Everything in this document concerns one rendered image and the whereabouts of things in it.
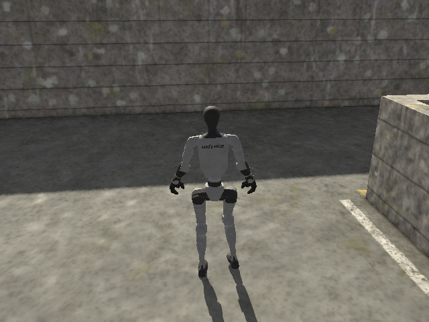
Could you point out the robot torso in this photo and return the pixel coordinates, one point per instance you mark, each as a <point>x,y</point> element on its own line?
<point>213,156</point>

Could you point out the left robot shin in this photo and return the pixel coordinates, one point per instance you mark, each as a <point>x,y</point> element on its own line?
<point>201,246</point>

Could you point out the robot left hand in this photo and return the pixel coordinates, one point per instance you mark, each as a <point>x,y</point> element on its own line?
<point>172,187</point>

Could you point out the left robot upper arm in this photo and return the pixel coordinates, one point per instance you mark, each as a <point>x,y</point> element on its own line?
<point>191,143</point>

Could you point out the robot left forearm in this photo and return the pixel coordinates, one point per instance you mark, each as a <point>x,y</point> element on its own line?
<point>178,175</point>

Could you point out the robot right hand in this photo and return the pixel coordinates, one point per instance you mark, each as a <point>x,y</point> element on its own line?
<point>253,186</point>

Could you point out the right robot upper arm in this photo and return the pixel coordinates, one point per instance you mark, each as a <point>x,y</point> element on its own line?
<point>233,140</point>

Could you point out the robot right forearm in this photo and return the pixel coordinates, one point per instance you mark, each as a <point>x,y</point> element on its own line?
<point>247,174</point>

